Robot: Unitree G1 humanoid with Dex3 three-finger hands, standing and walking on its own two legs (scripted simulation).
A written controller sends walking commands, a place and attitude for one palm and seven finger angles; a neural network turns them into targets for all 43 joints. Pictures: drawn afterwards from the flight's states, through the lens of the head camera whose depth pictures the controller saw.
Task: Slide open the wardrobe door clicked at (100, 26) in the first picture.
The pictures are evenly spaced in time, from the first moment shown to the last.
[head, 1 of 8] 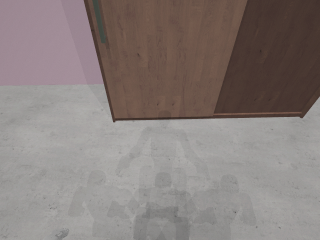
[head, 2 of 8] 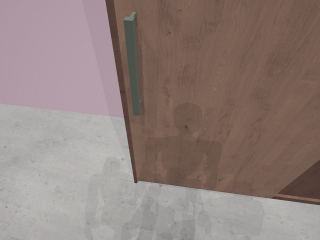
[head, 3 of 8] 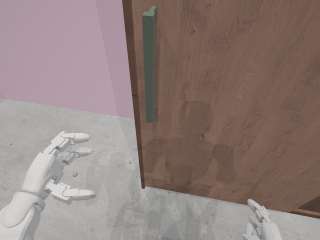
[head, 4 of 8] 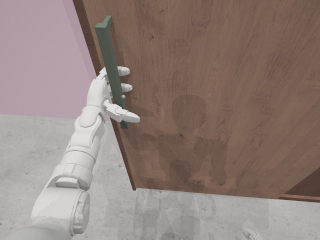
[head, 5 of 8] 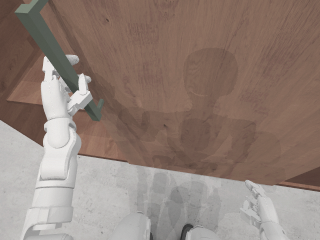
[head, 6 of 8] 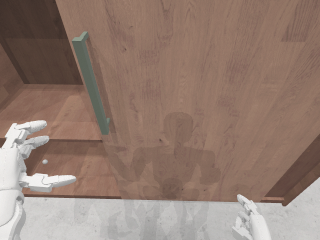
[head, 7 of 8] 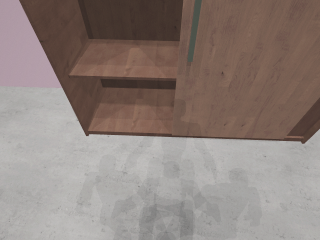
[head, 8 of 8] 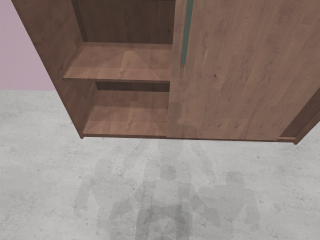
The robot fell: no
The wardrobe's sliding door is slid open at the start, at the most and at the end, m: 0.00 0.66 0.66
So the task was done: yes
